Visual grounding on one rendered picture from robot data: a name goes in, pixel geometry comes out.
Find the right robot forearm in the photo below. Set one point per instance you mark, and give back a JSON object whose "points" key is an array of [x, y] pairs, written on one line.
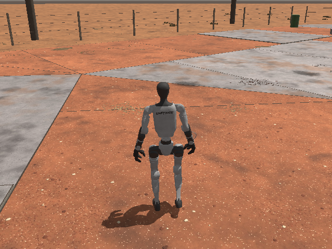
{"points": [[189, 136]]}

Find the right robot upper arm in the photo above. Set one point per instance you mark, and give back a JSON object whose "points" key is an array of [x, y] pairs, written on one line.
{"points": [[183, 117]]}

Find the robot right hand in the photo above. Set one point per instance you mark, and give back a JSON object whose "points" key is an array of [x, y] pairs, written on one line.
{"points": [[190, 147]]}

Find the left robot upper arm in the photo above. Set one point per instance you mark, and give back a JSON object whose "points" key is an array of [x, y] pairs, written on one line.
{"points": [[145, 119]]}

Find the humanoid robot head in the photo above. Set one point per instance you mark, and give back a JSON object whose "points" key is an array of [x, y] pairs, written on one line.
{"points": [[163, 91]]}

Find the left robot forearm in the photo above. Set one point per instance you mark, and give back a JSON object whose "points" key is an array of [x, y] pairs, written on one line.
{"points": [[140, 140]]}

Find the robot torso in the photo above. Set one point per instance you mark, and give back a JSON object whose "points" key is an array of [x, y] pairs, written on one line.
{"points": [[165, 126]]}

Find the robot left hand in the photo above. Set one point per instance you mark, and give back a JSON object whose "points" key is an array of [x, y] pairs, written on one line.
{"points": [[136, 154]]}

